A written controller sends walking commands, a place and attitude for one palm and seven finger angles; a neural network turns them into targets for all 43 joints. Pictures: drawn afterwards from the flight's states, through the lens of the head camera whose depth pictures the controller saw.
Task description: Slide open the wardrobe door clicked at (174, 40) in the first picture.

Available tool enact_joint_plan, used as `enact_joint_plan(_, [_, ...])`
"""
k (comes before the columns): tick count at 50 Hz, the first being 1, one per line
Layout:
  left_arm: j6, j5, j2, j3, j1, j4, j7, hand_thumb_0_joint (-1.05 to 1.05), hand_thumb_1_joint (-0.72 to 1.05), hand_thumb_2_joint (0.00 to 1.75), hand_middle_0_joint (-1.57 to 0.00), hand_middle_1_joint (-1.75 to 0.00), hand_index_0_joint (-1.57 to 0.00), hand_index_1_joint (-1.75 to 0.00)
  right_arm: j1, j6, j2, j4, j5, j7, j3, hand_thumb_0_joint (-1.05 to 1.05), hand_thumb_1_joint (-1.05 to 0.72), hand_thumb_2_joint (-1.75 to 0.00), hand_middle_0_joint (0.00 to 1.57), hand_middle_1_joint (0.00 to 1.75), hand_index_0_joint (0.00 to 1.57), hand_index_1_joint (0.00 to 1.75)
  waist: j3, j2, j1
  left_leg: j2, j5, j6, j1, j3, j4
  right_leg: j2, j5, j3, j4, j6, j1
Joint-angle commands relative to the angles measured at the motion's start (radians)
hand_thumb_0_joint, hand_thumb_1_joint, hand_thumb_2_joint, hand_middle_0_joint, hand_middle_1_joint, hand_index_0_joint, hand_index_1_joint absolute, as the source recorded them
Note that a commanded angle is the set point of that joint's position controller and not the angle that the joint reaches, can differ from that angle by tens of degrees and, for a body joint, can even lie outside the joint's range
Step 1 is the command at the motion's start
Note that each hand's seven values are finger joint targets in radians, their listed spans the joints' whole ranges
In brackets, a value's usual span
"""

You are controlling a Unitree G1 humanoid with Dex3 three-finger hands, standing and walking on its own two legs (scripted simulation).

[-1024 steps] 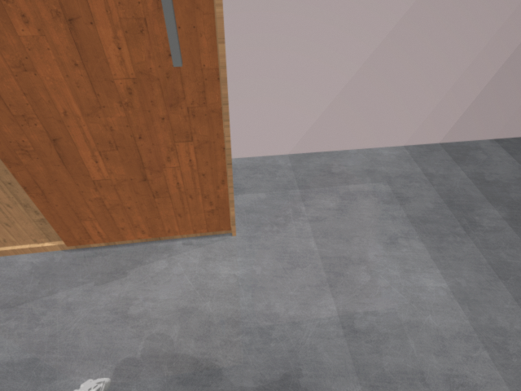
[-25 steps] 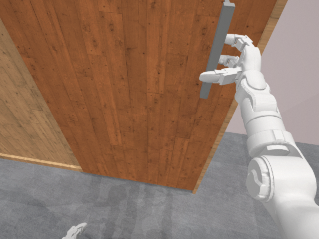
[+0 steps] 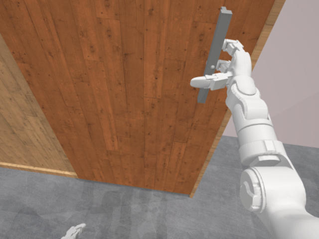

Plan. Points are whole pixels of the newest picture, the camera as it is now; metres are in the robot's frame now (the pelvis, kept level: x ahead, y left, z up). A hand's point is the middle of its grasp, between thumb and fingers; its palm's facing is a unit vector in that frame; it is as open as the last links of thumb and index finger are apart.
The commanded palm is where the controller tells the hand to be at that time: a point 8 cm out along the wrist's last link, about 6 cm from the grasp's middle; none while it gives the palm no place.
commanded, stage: slide the fingers in behind the handle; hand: right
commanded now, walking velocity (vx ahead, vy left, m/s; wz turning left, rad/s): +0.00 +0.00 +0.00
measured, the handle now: (210, 60) +0.52 -0.08 +0.22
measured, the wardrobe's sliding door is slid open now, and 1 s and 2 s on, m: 0.00 0.00 0.00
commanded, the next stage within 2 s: grip the handle and tug to test in 0.62 s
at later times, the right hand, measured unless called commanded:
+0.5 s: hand (204, 67) +0.47 -0.05 +0.23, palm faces +0.03 +1.00 +0.00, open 14.0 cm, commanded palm +0.44 -0.11 +0.22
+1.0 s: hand (205, 66) +0.47 -0.06 +0.23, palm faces +0.03 +1.00 +0.00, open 12.1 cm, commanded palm +0.44 -0.11 +0.22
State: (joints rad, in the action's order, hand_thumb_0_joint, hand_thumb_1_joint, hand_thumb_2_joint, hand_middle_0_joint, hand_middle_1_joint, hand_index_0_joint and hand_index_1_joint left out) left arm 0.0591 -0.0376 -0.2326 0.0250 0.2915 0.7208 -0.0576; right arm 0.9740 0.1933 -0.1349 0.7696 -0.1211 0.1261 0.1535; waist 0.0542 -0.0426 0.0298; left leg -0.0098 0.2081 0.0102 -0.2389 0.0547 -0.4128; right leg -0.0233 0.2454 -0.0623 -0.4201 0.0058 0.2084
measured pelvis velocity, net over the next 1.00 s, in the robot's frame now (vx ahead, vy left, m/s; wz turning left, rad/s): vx -0.01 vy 0.00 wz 0.00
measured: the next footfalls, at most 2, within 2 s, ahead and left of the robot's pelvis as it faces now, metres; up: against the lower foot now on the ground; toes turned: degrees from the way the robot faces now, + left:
none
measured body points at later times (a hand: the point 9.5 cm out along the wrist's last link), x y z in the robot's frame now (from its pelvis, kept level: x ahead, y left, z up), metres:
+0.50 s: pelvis +0.00 +0.00 +0.00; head +0.00 +0.02 +0.45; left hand +0.09 +0.24 -0.13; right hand +0.46 -0.11 +0.23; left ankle +0.00 +0.11 -0.74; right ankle -0.02 -0.11 -0.74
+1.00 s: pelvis -0.01 +0.00 +0.00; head +0.00 +0.01 +0.45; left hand +0.08 +0.24 -0.13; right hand +0.46 -0.11 +0.23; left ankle +0.00 +0.11 -0.74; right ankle -0.02 -0.11 -0.74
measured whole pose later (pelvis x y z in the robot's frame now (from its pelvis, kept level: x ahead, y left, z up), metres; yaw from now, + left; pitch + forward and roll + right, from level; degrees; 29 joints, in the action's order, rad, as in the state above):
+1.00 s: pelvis -0.01 +0.00 +0.00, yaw +0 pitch +3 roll +0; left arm 0.08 -0.03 -0.23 0.03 0.31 0.74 -0.06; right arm 1.07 0.13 -0.12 0.91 -0.10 0.16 0.15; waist 0.04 -0.03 0.05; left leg -0.02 0.20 0.01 -0.27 0.05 -0.42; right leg -0.02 0.24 -0.06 -0.43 0.01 0.24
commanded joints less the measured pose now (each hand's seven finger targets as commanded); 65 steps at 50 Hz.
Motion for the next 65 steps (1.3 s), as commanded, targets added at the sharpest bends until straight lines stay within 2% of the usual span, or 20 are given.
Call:
enact_joint_plan(1, [0.040, 0.000, -0.117, -0.040, -0.037, -0.113, -0.010, 0.00, 0.90, 0.90, -0.20, -0.30, -0.20, -0.30, 0.543, -0.051, -0.103, -0.203, -0.003, -0.014, -0.009, 0.00, 0.50, -0.30, 0.30, 1.20, 0.30, 1.20, 0.292, 0.124, 0.013, 0.012, -0.308, 0.012, 0.116, -0.016, 0.026, 0.014, -0.283, 0.036, 0.022, 0.028, -0.100])
enact_joint_plan(8, [0.044, 0.001, -0.108, -0.034, -0.033, -0.100, -0.011, 0.00, 0.90, 0.90, -0.20, -0.30, -0.20, -0.30, 0.641, -0.062, -0.048, -0.180, 0.000, -0.007, -0.056, 0.00, 0.50, -0.30, 0.30, 1.20, 0.30, 1.20, 0.289, 0.087, 0.041, 0.011, -0.285, 0.012, 0.079, -0.017, 0.022, 0.017, -0.258, 0.046, 0.016, 0.026, -0.108])
enact_joint_plan(10, [0.049, 0.003, -0.106, -0.034, -0.033, -0.100, -0.010, 0.00, 0.90, 0.90, -0.20, -0.30, -0.20, -0.30, 0.641, -0.070, -0.045, -0.178, -0.005, -0.006, -0.052, 0.00, 0.50, -0.30, 0.30, 1.20, 0.30, 1.20, 0.314, 0.077, 0.034, 0.011, -0.299, 0.014, 0.084, -0.020, 0.017, 0.020, -0.270, 0.045, 0.011, 0.026, -0.115])
enact_joint_plan(11, [0.047, 0.007, -0.115, -0.038, -0.024, -0.099, -0.011, 0.00, 0.90, 0.90, -0.20, -0.30, -0.20, -0.30, 0.624, -0.078, -0.071, -0.172, -0.007, -0.002, -0.032, 0.00, 0.50, -0.30, 0.30, 1.20, 0.30, 1.20, 0.341, 0.118, 0.024, 0.011, -0.312, 0.016, 0.113, -0.013, 0.011, 0.019, -0.295, 0.052, 0.012, 0.025, -0.117])
enact_joint_plan(12, [0.049, 0.006, -0.110, -0.036, -0.034, -0.103, -0.010, 0.00, 0.90, 0.90, -0.20, -0.30, -0.20, -0.30, 0.618, -0.081, -0.070, -0.179, -0.012, -0.004, -0.026, 0.00, 0.50, -0.30, 0.30, 1.20, 0.30, 1.20, 0.344, 0.101, 0.021, 0.011, -0.333, 0.015, 0.117, -0.020, 0.009, 0.022, -0.303, 0.045, 0.010, 0.027, -0.113])
enact_joint_plan(16, [0.043, 0.008, -0.116, -0.036, -0.023, -0.096, -0.010, 0.00, 0.90, 0.90, -0.20, -0.30, -0.20, -0.30, 0.609, -0.094, -0.118, -0.131, -0.002, 0.002, 0.007, 0.00, 0.50, -0.30, 0.30, 1.20, 0.30, 1.20, 0.311, 0.152, 0.017, 0.008, -0.319, 0.010, 0.132, -0.019, 0.016, 0.021, -0.280, 0.044, 0.020, 0.030, -0.077])
enact_joint_plan(19, [0.047, 0.007, -0.104, -0.032, -0.022, -0.098, -0.007, 0.00, 0.90, 0.90, -0.20, -0.30, -0.20, -0.30, 0.630, -0.109, -0.093, -0.150, 0.011, 0.010, -0.012, 0.00, 0.50, -0.30, 0.30, 1.20, 0.30, 1.20, 0.313, 0.097, 0.020, 0.010, -0.319, 0.014, 0.108, -0.022, 0.011, 0.021, -0.284, 0.040, 0.014, 0.027, -0.090])
enact_joint_plan(22, [0.044, 0.010, -0.111, -0.034, -0.012, -0.090, -0.007, 0.00, 0.90, 0.90, -0.20, -0.30, -0.20, -0.30, 0.629, -0.114, -0.130, -0.119, 0.016, 0.023, 0.016, 0.00, 0.50, -0.30, 0.30, 1.20, 0.30, 1.20, 0.301, 0.132, 0.022, 0.010, -0.300, 0.012, 0.115, -0.021, 0.016, 0.018, -0.269, 0.044, 0.022, 0.027, -0.073])
enact_joint_plan(27, [0.048, 0.009, -0.109, -0.039, -0.017, -0.098, -0.007, 0.00, 0.90, 0.90, -0.20, -0.30, -0.20, -0.30, 0.633, -0.127, -0.124, -0.162, 0.019, 0.017, 0.009, 0.00, 0.50, -0.30, 0.30, 1.20, 0.30, 1.20, 0.349, 0.089, 0.013, 0.010, -0.328, 0.017, 0.133, -0.023, 0.007, 0.017, -0.304, 0.037, 0.019, 0.024, -0.100])
enact_joint_plan(30, [0.053, 0.009, -0.110, -0.037, -0.010, -0.094, -0.007, 0.00, 0.90, 0.90, -0.20, -0.30, -0.20, -0.30, 0.631, -0.121, -0.116, -0.139, 0.012, 0.014, 0.009, 0.00, 0.50, -0.30, 0.30, 1.20, 0.30, 1.20, 0.314, 0.137, 0.021, 0.013, -0.306, 0.012, 0.120, -0.022, 0.018, 0.017, -0.265, 0.036, 0.023, 0.027, -0.080])
enact_joint_plan(31, [0.050, 0.009, -0.117, -0.041, -0.009, -0.094, -0.009, 0.00, 0.90, 0.90, -0.20, -0.30, -0.20, -0.30, 0.606, -0.123, -0.149, -0.127, 0.014, 0.015, 0.033, 0.00, 0.50, -0.30, 0.30, 1.20, 0.30, 1.20, 0.319, 0.143, 0.009, 0.012, -0.292, 0.013, 0.135, -0.021, 0.021, 0.015, -0.263, 0.037, 0.029, 0.027, -0.077])
enact_joint_plan(36, [0.054, 0.008, -0.116, -0.038, 0.000, -0.088, -0.010, 0.00, 0.90, 0.90, -0.20, -0.30, -0.20, -0.30, 0.639, -0.122, -0.139, -0.110, 0.027, 0.018, 0.014, 0.00, 0.50, -0.30, 0.30, 1.20, 0.30, 1.20, 0.291, 0.107, 0.020, 0.010, -0.249, 0.014, 0.104, -0.021, 0.028, 0.014, -0.235, 0.041, 0.033, 0.024, -0.074])
enact_joint_plan(39, [0.061, 0.006, -0.108, -0.038, -0.006, -0.090, -0.008, 0.00, 0.90, 0.90, -0.20, -0.30, -0.20, -0.30, 0.649, -0.127, -0.106, -0.133, 0.024, 0.021, -0.007, 0.00, 0.36, -0.36, 0.32, 1.22, 0.32, 1.22, 0.312, 0.075, 0.022, 0.013, -0.265, 0.016, 0.091, -0.023, 0.021, 0.013, -0.250, 0.038, 0.025, 0.022, -0.094])
enact_joint_plan(43, [0.059, 0.009, -0.118, -0.038, 0.007, -0.078, -0.011, 0.00, 0.90, 0.90, -0.20, -0.30, -0.20, -0.30, 0.657, -0.121, -0.147, -0.079, 0.016, 0.022, 0.027, 0.00, 0.17, -0.44, 0.33, 1.25, 0.33, 1.25, 0.292, 0.134, 0.029, 0.012, -0.238, 0.011, 0.091, -0.024, 0.030, 0.012, -0.218, 0.042, 0.033, 0.024, -0.068])
enact_joint_plan(47, [0.066, 0.009, -0.114, -0.037, 0.009, -0.080, -0.008, 0.00, 0.90, 0.90, -0.20, -0.30, -0.20, -0.30, 0.679, -0.133, -0.107, -0.085, 0.022, 0.028, -0.004, 0.00, -0.01, -0.52, 0.35, 1.27, 0.35, 1.27, 0.297, 0.090, 0.036, 0.012, -0.236, 0.014, 0.070, -0.021, 0.023, 0.012, -0.230, 0.044, 0.027, 0.022, -0.083])
enact_joint_plan(51, [0.068, 0.013, -0.118, -0.044, 0.012, -0.087, -0.005, 0.00, 0.90, 0.90, -0.20, -0.30, -0.20, -0.30, 0.650, -0.154, -0.144, -0.122, 0.017, 0.025, 0.027, 0.00, -0.20, -0.60, 0.38, 1.30, 0.38, 1.30, 0.360, 0.115, 0.016, 0.012, -0.290, 0.016, 0.125, -0.023, 0.012, 0.011, -0.280, 0.041, 0.023, 0.021, -0.094])
enact_joint_plan(53, [0.068, 0.009, -0.114, -0.039, 0.009, -0.086, -0.004, 0.00, 0.90, 0.90, -0.20, -0.30, -0.20, -0.30, 0.646, -0.149, -0.116, -0.112, 0.012, 0.017, 0.009, 0.00, -0.29, -0.64, 0.38, 1.31, 0.38, 1.31, 0.337, 0.125, 0.024, 0.014, -0.304, 0.014, 0.114, -0.022, 0.012, 0.013, -0.278, 0.037, 0.021, 0.022, -0.087])
enact_joint_plan(58, [0.064, 0.008, -0.116, -0.038, 0.008, -0.082, -0.006, 0.00, 0.90, 0.90, -0.20, -0.30, -0.20, -0.30, 0.646, -0.136, -0.136, -0.091, 0.023, 0.016, 0.015, 0.00, -0.53, -0.74, 0.41, 1.35, 0.41, 1.35, 0.291, 0.104, 0.028, 0.012, -0.263, 0.013, 0.092, -0.024, 0.024, 0.012, -0.239, 0.036, 0.028, 0.023, -0.071])
enact_joint_plan(61, [0.064, 0.008, -0.117, -0.042, 0.010, -0.087, -0.004, 0.00, 0.90, 0.90, -0.20, -0.30, -0.20, -0.30, 0.631, -0.137, -0.130, -0.105, 0.026, 0.020, 0.013, 0.00, -0.67, -0.80, 0.43, 1.37, 0.43, 1.37, 0.308, 0.086, 0.014, 0.012, -0.264, 0.019, 0.103, -0.020, 0.019, 0.009, -0.261, 0.040, 0.028, 0.019, -0.082])
enact_joint_plan(65, [0.063, 0.007, -0.115, -0.042, 0.010, -0.088, -0.006, 0.00, 0.90, 0.90, -0.20, -0.30, -0.20, -0.30, 0.630, -0.124, -0.123, -0.105, 0.014, 0.014, 0.016, 0.00, -0.85, -0.88, 0.44, 1.39, 0.44, 1.39, 0.317, 0.123, 0.024, 0.014, -0.289, 0.012, 0.103, -0.023, 0.020, 0.012, -0.261, 0.033, 0.022, 0.024, -0.079])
